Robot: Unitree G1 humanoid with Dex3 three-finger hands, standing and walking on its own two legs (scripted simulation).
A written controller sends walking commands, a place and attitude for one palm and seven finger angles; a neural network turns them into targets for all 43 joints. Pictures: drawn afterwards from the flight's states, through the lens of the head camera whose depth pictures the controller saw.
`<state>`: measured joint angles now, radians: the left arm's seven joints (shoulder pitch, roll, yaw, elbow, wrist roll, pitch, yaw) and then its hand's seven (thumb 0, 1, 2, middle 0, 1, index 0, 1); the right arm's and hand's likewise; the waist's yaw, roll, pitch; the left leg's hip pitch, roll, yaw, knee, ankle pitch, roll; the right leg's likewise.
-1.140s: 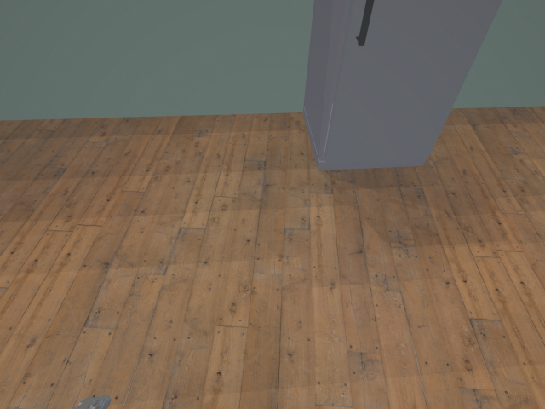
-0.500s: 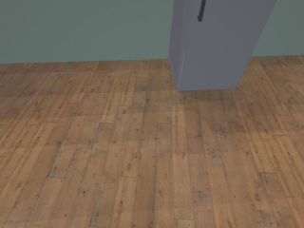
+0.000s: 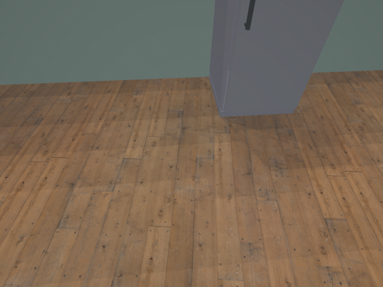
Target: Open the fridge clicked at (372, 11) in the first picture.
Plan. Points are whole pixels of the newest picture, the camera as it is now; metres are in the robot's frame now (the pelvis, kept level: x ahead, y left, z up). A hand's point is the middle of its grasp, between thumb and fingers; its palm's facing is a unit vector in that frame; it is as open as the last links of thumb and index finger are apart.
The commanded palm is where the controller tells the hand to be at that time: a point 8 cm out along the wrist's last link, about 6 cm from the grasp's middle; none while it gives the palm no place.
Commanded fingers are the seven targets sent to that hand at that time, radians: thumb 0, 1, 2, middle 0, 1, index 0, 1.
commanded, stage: look at it before walking up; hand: left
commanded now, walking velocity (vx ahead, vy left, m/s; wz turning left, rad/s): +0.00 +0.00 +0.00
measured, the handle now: out of the picture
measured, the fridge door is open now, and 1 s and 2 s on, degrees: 0 0 0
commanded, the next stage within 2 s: walk to a spot facing it in 0.30 s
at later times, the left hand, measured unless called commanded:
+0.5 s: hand out of the picture +0.07 +0.24 -0.16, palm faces -0.03 -0.94 -0.34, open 7.4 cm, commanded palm none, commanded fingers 0.00 0.90 0.90 -0.20 -0.30 -0.20 -0.30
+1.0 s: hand out of the picture +0.02 +0.15 -0.16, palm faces -0.18 -0.96 -0.22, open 7.4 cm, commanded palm none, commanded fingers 0.00 0.90 0.90 -0.20 -0.30 -0.20 -0.30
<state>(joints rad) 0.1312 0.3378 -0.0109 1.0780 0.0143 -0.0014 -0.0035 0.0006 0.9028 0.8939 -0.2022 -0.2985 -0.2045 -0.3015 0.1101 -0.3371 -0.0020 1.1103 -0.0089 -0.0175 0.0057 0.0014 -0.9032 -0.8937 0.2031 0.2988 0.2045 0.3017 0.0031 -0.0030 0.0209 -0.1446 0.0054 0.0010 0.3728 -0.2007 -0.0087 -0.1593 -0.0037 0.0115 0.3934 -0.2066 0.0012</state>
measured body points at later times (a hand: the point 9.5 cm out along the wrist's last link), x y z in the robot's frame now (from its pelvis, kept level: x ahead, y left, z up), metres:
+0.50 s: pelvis +0.00 +0.00 +0.00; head +0.00 +0.00 +0.45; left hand +0.08 +0.29 -0.13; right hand +0.08 -0.30 -0.13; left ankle +0.00 +0.13 -0.75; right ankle +0.00 -0.12 -0.75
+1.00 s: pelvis +0.02 -0.04 +0.00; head +0.03 -0.07 +0.45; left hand +0.03 +0.20 -0.14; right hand +0.04 -0.31 -0.15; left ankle +0.08 +0.10 -0.66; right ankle -0.02 -0.11 -0.75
